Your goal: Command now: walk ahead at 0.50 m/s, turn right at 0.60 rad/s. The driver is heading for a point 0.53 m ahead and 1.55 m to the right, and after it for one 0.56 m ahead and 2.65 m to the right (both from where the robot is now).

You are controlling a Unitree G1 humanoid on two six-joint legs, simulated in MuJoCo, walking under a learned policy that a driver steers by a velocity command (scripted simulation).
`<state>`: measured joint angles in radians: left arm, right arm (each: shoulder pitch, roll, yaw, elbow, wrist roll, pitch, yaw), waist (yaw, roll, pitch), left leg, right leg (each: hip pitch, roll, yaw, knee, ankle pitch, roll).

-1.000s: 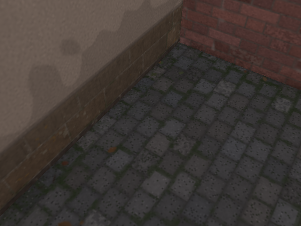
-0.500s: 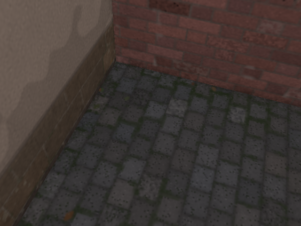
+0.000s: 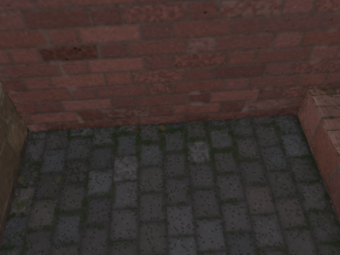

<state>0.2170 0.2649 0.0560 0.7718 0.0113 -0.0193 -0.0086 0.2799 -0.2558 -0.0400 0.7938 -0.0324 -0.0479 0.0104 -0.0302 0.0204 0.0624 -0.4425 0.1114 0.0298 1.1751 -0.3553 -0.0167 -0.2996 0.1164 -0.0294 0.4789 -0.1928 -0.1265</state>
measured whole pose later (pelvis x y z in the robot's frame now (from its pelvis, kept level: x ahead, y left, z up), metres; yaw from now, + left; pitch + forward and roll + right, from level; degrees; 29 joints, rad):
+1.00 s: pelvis +0.25 -0.02 +0.02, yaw -35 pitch +1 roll +2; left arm 0.44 0.28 0.04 0.83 0.03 -0.01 -0.01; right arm 0.18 -0.32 -0.07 0.74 -0.03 0.01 0.03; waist 0.07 0.04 -0.05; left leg -0.57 0.05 -0.02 0.84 -0.12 -0.06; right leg -0.06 0.06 0.14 0.29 -0.24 -0.08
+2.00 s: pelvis +0.55 -0.39 +0.01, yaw -67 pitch +0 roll +0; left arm 0.33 0.26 0.03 0.87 0.02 -0.08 0.00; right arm 0.14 -0.25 -0.01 0.76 -0.04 0.00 0.00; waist 0.02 0.03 0.06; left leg -0.56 0.09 0.03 0.84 -0.19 -0.02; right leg -0.13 0.14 0.08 0.31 -0.17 -0.12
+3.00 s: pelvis +0.66 -0.71 +0.17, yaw -90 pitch +2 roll +3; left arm 0.33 0.21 0.06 0.76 0.01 -0.03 0.06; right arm 0.10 -0.17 -0.01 0.61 -0.05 0.08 -0.07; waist 0.06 0.05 0.08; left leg -1.03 0.03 -0.03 1.81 -0.18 -0.04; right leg -0.34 0.15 0.18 0.63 -0.29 -0.10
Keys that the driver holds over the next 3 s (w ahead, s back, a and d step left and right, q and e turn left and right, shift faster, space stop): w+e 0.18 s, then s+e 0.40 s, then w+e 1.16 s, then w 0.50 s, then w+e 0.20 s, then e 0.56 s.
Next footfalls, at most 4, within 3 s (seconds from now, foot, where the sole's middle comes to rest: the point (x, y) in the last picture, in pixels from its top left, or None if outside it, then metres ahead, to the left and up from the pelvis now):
0.36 left None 0.41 0.07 -0.77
0.80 right None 0.19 -0.07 -0.77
1.22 left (189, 238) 0.52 -0.04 -0.77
1.66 right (290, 233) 0.52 -0.42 -0.77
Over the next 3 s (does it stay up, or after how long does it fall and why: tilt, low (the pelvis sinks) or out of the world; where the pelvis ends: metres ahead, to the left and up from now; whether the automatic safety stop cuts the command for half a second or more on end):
stays up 0.66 -0.71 0.17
